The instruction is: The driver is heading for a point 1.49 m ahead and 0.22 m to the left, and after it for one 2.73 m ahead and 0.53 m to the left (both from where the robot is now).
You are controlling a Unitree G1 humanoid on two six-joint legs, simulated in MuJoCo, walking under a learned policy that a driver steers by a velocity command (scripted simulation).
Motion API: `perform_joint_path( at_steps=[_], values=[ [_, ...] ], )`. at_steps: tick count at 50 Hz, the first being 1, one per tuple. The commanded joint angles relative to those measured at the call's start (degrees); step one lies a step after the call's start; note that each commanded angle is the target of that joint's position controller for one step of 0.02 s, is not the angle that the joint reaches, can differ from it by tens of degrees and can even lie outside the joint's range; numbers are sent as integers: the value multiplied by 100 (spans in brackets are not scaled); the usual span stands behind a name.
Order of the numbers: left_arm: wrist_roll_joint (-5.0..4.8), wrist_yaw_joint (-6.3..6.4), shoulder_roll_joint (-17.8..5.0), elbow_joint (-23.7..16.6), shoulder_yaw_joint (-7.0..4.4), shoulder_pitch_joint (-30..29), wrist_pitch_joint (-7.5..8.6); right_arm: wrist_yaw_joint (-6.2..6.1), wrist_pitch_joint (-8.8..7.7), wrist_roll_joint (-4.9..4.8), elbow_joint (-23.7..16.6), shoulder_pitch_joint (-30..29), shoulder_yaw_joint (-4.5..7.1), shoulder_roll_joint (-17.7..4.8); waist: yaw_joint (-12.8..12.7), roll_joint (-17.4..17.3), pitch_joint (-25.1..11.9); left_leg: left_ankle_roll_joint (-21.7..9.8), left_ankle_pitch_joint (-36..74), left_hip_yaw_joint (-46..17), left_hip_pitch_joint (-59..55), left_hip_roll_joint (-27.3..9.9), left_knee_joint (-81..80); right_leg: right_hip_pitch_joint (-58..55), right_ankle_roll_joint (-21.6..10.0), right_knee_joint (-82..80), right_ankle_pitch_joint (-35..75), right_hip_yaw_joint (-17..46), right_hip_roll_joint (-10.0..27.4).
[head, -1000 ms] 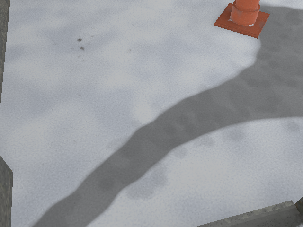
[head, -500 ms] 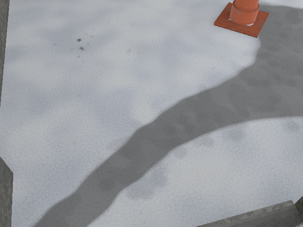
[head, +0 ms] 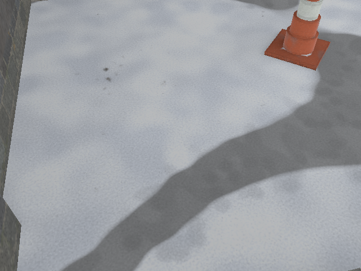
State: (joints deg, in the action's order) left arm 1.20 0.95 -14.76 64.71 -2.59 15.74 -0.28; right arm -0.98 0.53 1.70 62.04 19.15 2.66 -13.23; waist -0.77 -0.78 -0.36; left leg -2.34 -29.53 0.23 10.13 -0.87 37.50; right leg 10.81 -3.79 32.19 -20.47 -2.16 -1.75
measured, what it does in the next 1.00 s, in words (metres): goes down: left foot 0.14 m lower, then right foot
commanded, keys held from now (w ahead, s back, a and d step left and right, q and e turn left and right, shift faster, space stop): w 0.34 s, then no key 0.66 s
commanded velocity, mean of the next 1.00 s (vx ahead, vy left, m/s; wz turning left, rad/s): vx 0.23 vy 0.00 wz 0.00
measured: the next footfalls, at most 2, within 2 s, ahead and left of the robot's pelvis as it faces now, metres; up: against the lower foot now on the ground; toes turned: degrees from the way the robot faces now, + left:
left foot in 0.24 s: +0.17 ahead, +0.22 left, -0.14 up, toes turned +6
right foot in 0.68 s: +0.47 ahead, -0.01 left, -0.15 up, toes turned -3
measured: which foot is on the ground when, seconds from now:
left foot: up 0.00-0.22, down 0.24-0.66, up 0.68-1.00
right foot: down 0.00-0.40, up 0.42-0.66, down 0.68-1.00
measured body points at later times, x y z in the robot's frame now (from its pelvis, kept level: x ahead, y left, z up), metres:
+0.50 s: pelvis +0.22 +0.10 -0.13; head +0.24 +0.11 +0.32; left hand +0.05 +0.34 -0.26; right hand +0.31 -0.14 -0.26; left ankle +0.14 +0.21 -0.87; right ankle +0.10 -0.06 -0.61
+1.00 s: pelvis +0.41 +0.15 -0.22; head +0.43 +0.16 +0.23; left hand +0.40 +0.35 -0.37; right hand +0.57 -0.09 -0.33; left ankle +0.54 +0.27 -0.95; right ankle +0.44 -0.01 -0.88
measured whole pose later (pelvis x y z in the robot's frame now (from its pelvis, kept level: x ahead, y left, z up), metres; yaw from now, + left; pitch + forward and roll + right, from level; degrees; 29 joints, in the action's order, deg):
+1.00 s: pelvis +0.41 +0.15 -0.22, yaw -1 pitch +0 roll -5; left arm 4.7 2.4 -7.9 54.2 3.7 22.8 8.8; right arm 0.5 -0.5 5.9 44.0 9.1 -0.1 -13.5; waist -5.7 -4.3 1.8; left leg 0.0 18.7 -2.8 25.8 -6.6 29.0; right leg 30.3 1.3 58.8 -28.2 -3.6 -0.6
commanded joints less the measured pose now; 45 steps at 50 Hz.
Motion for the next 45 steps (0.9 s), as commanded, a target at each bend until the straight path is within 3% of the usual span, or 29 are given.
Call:
perform_joint_path(
  at_steps=[1, 4, 7, 9, 11, 12, 13, 14, 16, 18, 19, 20, 21, 23, 25, 26, 28, 29, 30, 32, 33, 34, 35, 36, 38, 40, 41, 43, 45],
  values=[
    [433, -121, -436, 372, -5, 2781, 427, 13, -446, 406, -584, -524, 84, -327, -1015, 1071, 1142, -123, -1227, -735, 3345, 72, 2360, -1024, -2000, -2252, -2083, 4067, 2393],
    [220, -63, -232, -154, 78, 1132, 704, -32, -672, 376, -904, -955, 31, -150, -412, 242, 1060, -255, -548, -517, 2992, -308, 2115, -367, -1544, -1975, -1861, 2739, 2039],
    [434, 39, -142, -410, 174, 936, 604, 147, -596, 359, -746, 121, 18, -111, 67, 356, 727, -257, 873, -90, 806, -116, 2286, 1467, -810, -1078, -783, 1092, 1244],
    [408, 80, -65, -259, 258, 1531, 755, 248, -535, 440, -981, -380, -64, -72, -309, 473, 874, -68, 3317, -822, 1867, -624, 1039, 697, -499, 87, -869, 1011, 1236],
    [326, 186, -9, 51, 298, 2724, 796, 228, -565, 423, -1500, -1419, -115, -50, -941, 412, 660, 14, 3188, -524, 3140, -571, 142, -579, -716, 832, -991, 1661, 1586],
    [3, 165, -457, -224, 117, 1536, 719, 355, -592, -295, -1515, -2221, -6, -461, -969, 777, 1003, 323, 4290, 3, 2696, -275, -823, 388, -780, 632, -281, 1426, 996],
    [27, 153, -259, -285, 169, 1545, 661, 379, -654, -469, -1536, -2181, -13, -572, -884, 549, 1002, 464, 4734, -80, 2075, -291, -1208, 718, -588, 770, -249, 1196, 869],
    [178, 248, -188, 172, 295, 2824, 595, 311, -547, 479, -1225, -1647, -185, -287, -1026, -415, 768, 334, 4509, -295, 2243, -707, -2278, 9, -321, 1573, -1431, 999, 849],
    [-176, 265, -459, 500, 143, 3432, 616, 257, -634, 666, -1160, -1923, 5, -540, -1133, -253, 1057, 509, 2119, 350, 2440, -103, -2549, -835, -446, 1997, -578, 1039, 520],
    [-269, 143, -651, 331, -14, 2838, 631, 287, -736, 762, -461, -388, 30, -554, -318, -316, 908, 506, 2038, 505, -75, 69, -3546, 575, 133, 3333, 720, 448, -253],
    [282, -153, -635, 586, 14, 2919, 450, 423, -768, 247, 34, 1016, 71, -512, 132, -293, 290, 225, 4859, 256, -2665, -408, -3121, 1605, -21, 3983, 670, 709, 105],
    [415, -413, -389, 467, 158, 2472, 241, 572, -800, 330, 315, 1888, 48, -482, 627, -802, 441, -109, 6045, -110, -3805, -951, -3671, 2646, -95, 5242, -1180, 959, 0],
    [229, -594, -130, 63, 72, 2192, 276, 554, -808, 407, 300, 2429, 145, -970, 669, -1359, -619, -788, 8810, -333, -4901, -1581, -1133, 3380, -161, 7322, -2141, 867, -31],
    [100, -704, -139, -621, 29, 1410, 520, 368, -806, 705, -17, 1793, 239, -1089, 767, -644, -446, -1009, 9757, -82, -4971, -2071, -536, 5179, 139, 8313, -2614, 426, 221],
    [-9, -591, 61, -1411, 10, -102, 648, 282, -732, 435, -31, 1453, 225, -939, 797, -58, 673, -947, 7916, -309, -3418, -1997, -1102, 6150, 209, 7132, -2290, 159, 582],
    [61, -457, 433, -1715, 176, -301, 691, 318, -736, 352, -147, 1006, -78, -265, 411, -244, 1083, -1170, 7101, -949, -1809, -2770, -1445, 5502, 126, 5465, -1076, 1007, 1293],
    [367, -340, 248, -1050, 106, 568, 852, 139, -996, 115, -783, -203, -110, -184, -244, 222, 913, -670, 4293, 764, 793, -601, -2117, 2151, 60, 1290, 2831, 327, 1031],
    [353, -384, 86, -957, 0, 548, 897, 272, -1022, 285, -990, -578, -64, -540, -407, -270, 1038, -559, 3731, 1019, 2329, -115, -2027, 288, 151, 1345, 3864, -152, 383],
    [419, -458, -62, -841, -12, 1272, 734, 401, -999, 476, -1017, -883, 38, -822, -820, -715, 797, -578, 4193, 783, 2887, -461, -1979, -577, 258, 2173, 3194, -251, 118],
    [276, -470, -90, -309, -5, 3359, 634, 617, -1129, 629, -1249, -1702, 210, -1158, -1802, 157, 939, -166, 4010, 645, 3451, -664, -314, -1822, 497, 2031, 4402, 993, 634],
    [341, -396, -249, -118, -77, 4164, 568, 558, -1098, 207, -1419, -2191, 427, -1638, -2246, 489, 793, -107, 2944, 720, 2213, -324, 1203, -1294, 491, 802, 4107, 380, 396],
    [483, -286, -627, 160, -203, 4882, 601, 599, -1056, 127, -1452, -2022, 339, -1205, -2379, 1090, 510, -33, 1586, 400, 2437, -84, 3430, -2026, 112, 429, 3808, 406, 577],
    [353, -193, -1273, -319, -162, 4049, 832, 738, -972, 75, -1497, -517, 50, 402, -1425, 1985, -730, -218, -1288, -4, 2899, 739, 3943, -2604, -1186, -915, 4342, 2410, 1879],
    [316, -115, -1034, -577, -89, 3052, 951, 744, -786, 101, -1921, -1056, 79, 124, -995, 1523, 294, -402, -1117, -390, 4071, 691, 3175, -1405, -1475, -1845, 941, 4477, 2097],
    [-10, -115, -593, -937, 107, 1630, 780, 347, -499, 315, -1502, -417, 384, -623, -336, 514, 132, -227, -1096, -604, 2713, 168, 3248, 349, -1644, -1781, -1382, 4692, 2156],
    [156, -104, 311, -1198, 406, 708, 728, -59, -469, 490, -1162, 705, 142, -120, 185, 479, 247, -186, 999, -617, 1456, -233, 3432, 2179, -1042, -1049, 254, 3158, 1826],
    [298, -93, 292, -1390, 422, 16, 808, -126, -475, 433, -1062, 1224, 34, 60, 636, 305, -133, -7, 1764, -488, 614, -182, 3436, 2746, -610, -865, 1274, 2358, 1486],
    [291, 113, -83, -1673, 333, -553, 1067, -52, -365, 380, -1351, 558, -19, -359, 367, 175, 32, 500, 4049, -966, 1131, -609, 2204, 2692, 121, 77, 761, 1264, 1048],
    [263, 271, -189, -1466, 307, 146, 1130, 35, -193, 405, -1772, -211, -18, -641, -71, -94, 49, 624, 4456, -539, 1459, -678, 505, 2520, 19, 520, -341, 1160, 1093]
  ],
)
Velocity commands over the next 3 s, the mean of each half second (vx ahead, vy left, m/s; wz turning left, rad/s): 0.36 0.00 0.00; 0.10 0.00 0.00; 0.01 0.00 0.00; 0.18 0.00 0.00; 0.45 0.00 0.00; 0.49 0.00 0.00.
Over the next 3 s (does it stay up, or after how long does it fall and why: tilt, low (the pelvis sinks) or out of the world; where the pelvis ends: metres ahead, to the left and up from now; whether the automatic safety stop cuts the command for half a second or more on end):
stays up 1.16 0.22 -0.30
